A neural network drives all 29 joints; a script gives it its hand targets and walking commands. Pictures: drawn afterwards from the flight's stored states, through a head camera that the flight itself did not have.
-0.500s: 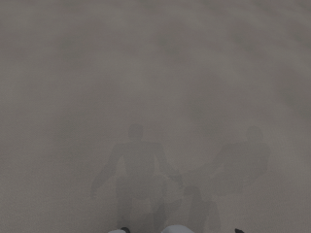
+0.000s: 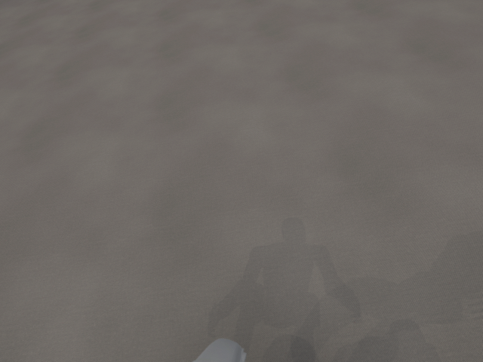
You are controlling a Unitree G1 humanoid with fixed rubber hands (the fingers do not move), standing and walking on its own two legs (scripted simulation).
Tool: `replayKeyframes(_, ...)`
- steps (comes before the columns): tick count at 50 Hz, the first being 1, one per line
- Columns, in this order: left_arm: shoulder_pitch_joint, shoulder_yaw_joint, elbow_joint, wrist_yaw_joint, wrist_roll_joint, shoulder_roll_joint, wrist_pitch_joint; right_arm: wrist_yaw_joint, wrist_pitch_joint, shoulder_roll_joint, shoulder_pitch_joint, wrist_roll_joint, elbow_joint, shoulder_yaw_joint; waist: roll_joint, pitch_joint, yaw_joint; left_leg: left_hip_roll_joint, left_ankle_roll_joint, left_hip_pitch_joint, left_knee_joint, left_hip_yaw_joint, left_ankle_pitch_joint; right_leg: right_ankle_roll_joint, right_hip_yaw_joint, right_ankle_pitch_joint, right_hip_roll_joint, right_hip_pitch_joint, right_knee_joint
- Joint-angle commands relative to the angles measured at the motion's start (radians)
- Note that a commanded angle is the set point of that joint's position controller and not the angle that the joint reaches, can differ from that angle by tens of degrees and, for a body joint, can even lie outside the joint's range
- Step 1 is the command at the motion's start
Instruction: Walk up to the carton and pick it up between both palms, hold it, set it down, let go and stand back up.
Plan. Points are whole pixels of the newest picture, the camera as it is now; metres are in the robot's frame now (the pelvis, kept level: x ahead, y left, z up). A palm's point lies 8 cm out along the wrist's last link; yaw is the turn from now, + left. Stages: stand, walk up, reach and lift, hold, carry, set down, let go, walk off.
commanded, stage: walk up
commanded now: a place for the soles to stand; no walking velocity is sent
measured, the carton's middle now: out of the picture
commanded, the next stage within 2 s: none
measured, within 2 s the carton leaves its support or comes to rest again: neither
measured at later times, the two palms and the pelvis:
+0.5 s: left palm out of the picture -0.08 +0.32 -0.17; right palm out of the picture -0.12 -0.22 -0.12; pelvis -0.14 +0.04 -0.02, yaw +6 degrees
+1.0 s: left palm out of the picture -0.24 +0.32 -0.13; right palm out of the picture -0.12 -0.19 -0.14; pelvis -0.25 +0.04 -0.01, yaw +14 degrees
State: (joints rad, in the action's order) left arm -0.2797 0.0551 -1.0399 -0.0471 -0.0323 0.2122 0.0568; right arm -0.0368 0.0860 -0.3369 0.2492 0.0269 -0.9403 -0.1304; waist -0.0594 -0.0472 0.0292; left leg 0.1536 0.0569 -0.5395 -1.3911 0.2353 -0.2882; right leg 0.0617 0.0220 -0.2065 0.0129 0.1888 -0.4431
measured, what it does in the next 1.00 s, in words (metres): walks backwards: left foot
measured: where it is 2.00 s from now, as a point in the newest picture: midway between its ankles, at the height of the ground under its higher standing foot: outside the picture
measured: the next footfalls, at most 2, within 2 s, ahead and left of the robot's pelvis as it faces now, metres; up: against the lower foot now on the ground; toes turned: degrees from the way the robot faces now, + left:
left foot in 0.42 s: -0.12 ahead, +0.14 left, +0.00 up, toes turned +5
right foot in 1.06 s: -0.21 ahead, -0.02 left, +0.00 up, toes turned +16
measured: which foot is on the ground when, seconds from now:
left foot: up 0.00-0.40, down 0.42-1.00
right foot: down 0.00-0.42, up 0.44-1.00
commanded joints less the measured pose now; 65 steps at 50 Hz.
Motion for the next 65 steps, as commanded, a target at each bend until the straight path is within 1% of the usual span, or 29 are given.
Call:
replayKeyframes(1,0.036,0.034,0.128,-0.023,-0.011,0.199,-0.046,-0.014,0.031,-0.074,0.0,-0.008,0.039,0.001,0.235,0.016,-0.012,-0.045,0.027,-0.096,0.048,-0.067,-0.029,-0.021,-0.24,-0.015,0.158,-0.199,0.18)
replayKeyframes(3,-0.002,0.037,0.133,-0.031,-0.02,0.212,-0.042,-0.016,0.037,-0.075,0.002,-0.017,0.038,0.01,0.276,0.041,0.003,-0.069,0.035,-0.097,0.169,-0.07,-0.092,-0.001,-0.281,0.033,0.195,-0.307,0.168)
replayKeyframes(6,-0.035,0.039,0.138,-0.038,-0.019,0.222,-0.035,-0.014,0.037,-0.075,0.0,-0.024,0.039,0.015,0.253,0.063,0.026,-0.096,0.033,-0.024,0.319,-0.09,-0.181,0.034,-0.302,0.052,0.236,-0.334,0.186)
replayKeyframes(11,0.069,0.044,0.173,-0.037,-0.01,0.26,-0.023,0.01,0.022,-0.055,0.078,-0.032,0.021,0.017,0.207,0.071,-0.012,-0.145,-0.01,0.193,0.483,-0.148,-0.218,0.104,-0.237,-0.077,0.264,-0.108,0.252)
replayKeyframes(16,0.198,0.053,0.198,-0.03,-0.001,0.28,-0.014,0.034,-0.007,-0.021,0.204,-0.03,-0.005,0.022,0.177,0.029,-0.076,-0.2,-0.072,0.39,0.681,-0.178,-0.135,0.08,-0.186,-0.27,0.291,0.211,0.25)
replayKeyframes(18,0.24,0.047,0.2,-0.021,0.013,0.261,-0.004,0.04,-0.026,-0.018,0.272,-0.031,-0.029,0.022,0.029,-0.014,-0.12,-0.198,-0.106,0.449,0.898,-0.176,-0.02,0.024,-0.102,-0.33,0.227,0.328,0.058)
replayKeyframes(19,0.195,0.034,0.205,-0.012,0.034,0.211,0.0,0.038,-0.036,-0.062,0.237,-0.024,-0.012,0.018,-0.202,-0.06,-0.11,-0.269,-0.157,0.348,1.11,0.003,-0.129,-0.019,0.002,-0.378,0.089,0.373,-0.193)
replayKeyframes(20,0.178,0.039,0.22,-0.01,0.038,0.183,0.001,0.028,-0.041,-0.146,0.091,-0.006,0.035,0.006,-0.34,-0.14,-0.078,-0.46,-0.218,0.111,1.287,0.319,-0.389,-0.088,0.041,-0.402,-0.065,0.432,-0.505)
replayKeyframes(21,0.163,0.062,0.205,-0.017,0.016,0.226,0.006,0.016,-0.038,-0.172,-0.013,0.002,0.065,0.001,-0.225,-0.184,-0.051,-0.488,-0.233,-0.064,1.323,0.319,-0.52,-0.096,-0.075,-0.383,-0.072,0.394,-0.639)
replayKeyframes(22,0.122,0.06,0.183,-0.018,0.02,0.222,0.005,0.008,-0.04,-0.191,-0.079,0.001,0.099,-0.004,-0.246,-0.168,-0.032,-0.483,-0.254,-0.134,1.354,0.291,-0.551,-0.089,-0.086,-0.355,-0.089,0.342,-0.694)
replayKeyframes(23,0.138,0.06,0.169,-0.014,0.028,0.214,-0.001,0.006,-0.048,-0.171,-0.121,0.004,0.105,0.0,-0.242,-0.18,-0.028,-0.429,-0.257,-0.163,1.343,0.242,-0.476,-0.086,-0.105,-0.291,-0.085,0.312,-0.769)
replayKeyframes(25,0.103,0.058,0.124,-0.001,0.035,0.218,-0.014,0.007,-0.06,-0.098,-0.168,0.023,0.116,0.021,-0.118,-0.119,0.004,-0.304,-0.195,-0.028,1.231,0.021,-0.131,-0.077,-0.101,-0.148,-0.093,0.296,-0.849)
replayKeyframes(27,0.056,0.053,0.102,0.009,0.033,0.21,-0.019,0.004,-0.062,-0.074,-0.111,0.012,0.096,0.027,-0.04,-0.008,0.012,-0.271,-0.153,0.249,1.107,-0.046,0.172,-0.085,-0.087,-0.096,-0.093,0.379,-0.859)
replayKeyframes(30,0.124,0.042,0.14,0.005,0.035,0.194,-0.019,-0.002,-0.069,-0.035,0.036,-0.013,0.051,0.04,0.012,0.097,-0.045,-0.305,-0.148,0.532,1.033,0.039,0.423,-0.118,-0.085,-0.085,-0.096,0.463,-0.786)
replayKeyframes(33,0.156,0.033,0.154,-0.009,0.039,0.19,-0.009,-0.019,-0.068,-0.026,0.117,-0.014,0.03,0.048,-0.069,0.165,-0.072,-0.323,-0.131,0.738,1.004,0.132,0.59,-0.133,-0.088,-0.15,-0.081,0.481,-0.602)
replayKeyframes(37,0.133,0.033,0.146,-0.025,0.048,0.195,0.004,-0.032,-0.052,-0.064,0.133,-0.002,0.048,0.036,-0.13,0.199,-0.088,-0.334,-0.146,0.814,1.011,0.188,0.693,-0.125,-0.083,-0.252,-0.069,0.434,-0.462)
replayKeyframes(42,0.066,0.046,0.129,-0.018,0.057,0.199,0.01,-0.027,-0.038,-0.088,0.046,0.003,0.092,0.015,-0.076,0.182,-0.056,-0.297,-0.137,0.591,1.106,0.173,0.486,-0.09,-0.07,-0.229,-0.083,0.25,-0.435)
replayKeyframes(46,-0.026,0.063,0.112,0.003,0.06,0.175,0.004,-0.014,-0.019,-0.094,-0.099,0.001,0.153,-0.007,-0.08,0.093,0.01,-0.23,-0.092,0.196,1.244,0.111,0.014,-0.041,-0.014,-0.178,-0.093,-0.032,-0.306)
replayKeyframes(49,-0.109,0.069,0.106,0.003,0.045,0.147,-0.011,-0.007,-0.014,-0.089,-0.152,-0.007,0.178,-0.017,-0.11,0.024,0.058,-0.211,-0.028,-0.003,1.278,0.118,-0.197,-0.003,0.016,-0.122,-0.069,-0.196,-0.077)
replayKeyframes(50,-0.137,0.073,0.1,-0.002,0.032,0.154,-0.016,-0.006,-0.015,-0.076,-0.143,-0.012,0.186,-0.018,-0.067,0.01,0.076,-0.175,0.008,-0.06,1.239,0.104,-0.259,0.016,-0.002,-0.11,-0.047,-0.24,0.005)
replayKeyframes(51,-0.123,0.082,0.106,-0.01,0.016,0.189,-0.022,-0.007,-0.016,-0.037,-0.093,-0.019,0.188,-0.012,0.108,-0.01,0.076,-0.081,0.033,-0.054,1.018,0.04,-0.332,0.063,-0.167,-0.272,0.074,-0.152,0.158)
replayKeyframes(52,0.0,0.084,0.143,-0.016,0.005,0.271,-0.032,-0.014,-0.015,0.007,-0.015,-0.01,0.179,-0.018,0.429,-0.027,0.026,0.044,0.044,0.012,0.466,-0.123,-0.252,0.157,-0.559,-0.439,0.378,0.12,0.323)
replayKeyframes(53,0.132,0.069,0.158,-0.028,-0.006,0.272,-0.035,-0.021,-0.009,-0.075,0.006,0.041,0.154,-0.045,0.275,-0.13,-0.019,-0.014,0.035,0.012,0.284,-0.045,-0.237,0.137,-0.557,-0.406,0.442,0.329,0.356)
replayKeyframes(54,0.195,0.07,0.182,-0.036,-0.009,0.3,-0.041,-0.011,-0.004,-0.094,0.039,0.053,0.132,-0.051,0.293,-0.131,-0.043,-0.015,0.013,0.056,0.19,-0.052,-0.217,0.155,-0.522,-0.451,0.431,0.403,0.385)
replayKeyframes(55,0.23,0.056,0.191,-0.039,-0.019,0.281,-0.05,0.001,-0.006,-0.122,0.04,0.054,0.125,-0.061,0.254,-0.154,-0.054,-0.016,0.001,0.054,0.159,-0.004,-0.172,0.093,-0.473,-0.463,0.36,0.428,0.381)
replayKeyframes(57,0.282,0.036,0.196,-0.041,-0.032,0.203,-0.054,0.021,-0.007,-0.131,0.107,0.027,0.083,-0.06,0.172,-0.153,-0.117,0.004,-0.014,0.029,0.096,0.007,-0.038,-0.066,-0.239,-0.379,0.186,0.337,0.28)
replayKeyframes(59,0.251,0.035,0.197,-0.04,-0.025,0.195,-0.051,0.034,0.002,-0.102,0.145,0.02,0.054,-0.041,0.105,-0.077,-0.116,0.018,-0.006,0.02,0.009,-0.037,0.042,-0.137,-0.164,-0.326,0.128,0.21,0.254)
replayKeyframes(61,0.181,0.034,0.185,-0.04,-0.01,0.202,-0.056,0.036,0.013,-0.071,0.121,0.026,0.061,-0.028,0.082,-0.012,-0.085,0.008,0.006,-0.012,-0.042,-0.062,0.062,-0.15,-0.158,-0.302,0.126,0.095,0.259)
replayKeyframes(65,0.142,0.041,0.194,-0.042,-0.021,0.236,-0.053,0.037,0.035,-0.079,0.139,0.008,0.072,-0.012,0.213,0.03,-0.071,-0.056,0.013,-0.039,-0.001,-0.077,0.027,-0.144,-0.158,-0.347,0.159,-0.007,0.277)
